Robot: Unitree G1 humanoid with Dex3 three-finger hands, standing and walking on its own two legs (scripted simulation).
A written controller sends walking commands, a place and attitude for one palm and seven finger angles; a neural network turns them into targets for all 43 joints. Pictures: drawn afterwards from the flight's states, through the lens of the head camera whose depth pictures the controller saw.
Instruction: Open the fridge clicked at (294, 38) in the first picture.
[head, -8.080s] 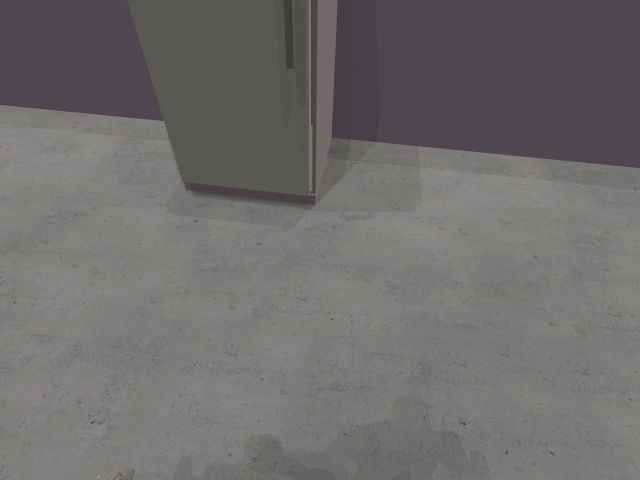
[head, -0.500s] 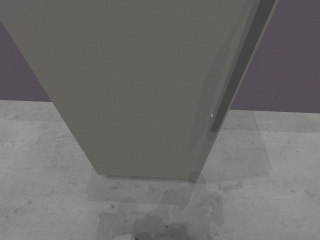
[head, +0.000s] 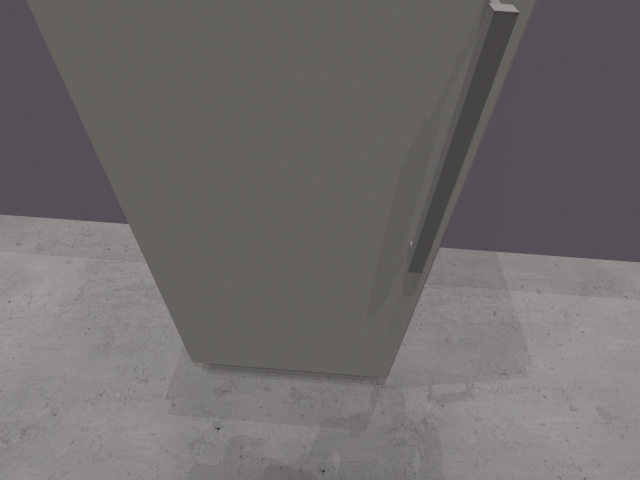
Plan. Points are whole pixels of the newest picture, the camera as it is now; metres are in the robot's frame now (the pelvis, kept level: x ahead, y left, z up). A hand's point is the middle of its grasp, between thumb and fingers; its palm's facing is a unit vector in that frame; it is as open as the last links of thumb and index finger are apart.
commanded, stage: come to a stop and stand still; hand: right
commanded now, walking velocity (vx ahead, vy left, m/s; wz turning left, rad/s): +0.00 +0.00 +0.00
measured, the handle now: (443, 165) +0.53 -0.15 +0.14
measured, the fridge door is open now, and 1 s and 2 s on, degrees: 0 0 0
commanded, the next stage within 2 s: look again from close up in 1.00 s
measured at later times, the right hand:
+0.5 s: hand out of the picture -0.02 -0.16 -0.18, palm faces +0.00 +0.98 -0.17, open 7.4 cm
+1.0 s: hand out of the picture +0.03 -0.20 -0.18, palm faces +0.01 +0.98 -0.20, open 7.4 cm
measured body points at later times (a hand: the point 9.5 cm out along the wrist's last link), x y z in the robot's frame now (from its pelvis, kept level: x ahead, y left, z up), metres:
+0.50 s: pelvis -0.01 +0.00 -0.01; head +0.00 +0.00 +0.44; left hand -0.05 +0.20 -0.17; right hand -0.02 -0.21 -0.17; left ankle -0.01 +0.11 -0.74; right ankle +0.03 -0.11 -0.74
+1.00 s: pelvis +0.02 -0.02 +0.00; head +0.02 -0.03 +0.44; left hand +0.06 +0.22 -0.15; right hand +0.03 -0.25 -0.16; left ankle -0.01 +0.11 -0.74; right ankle +0.03 -0.11 -0.74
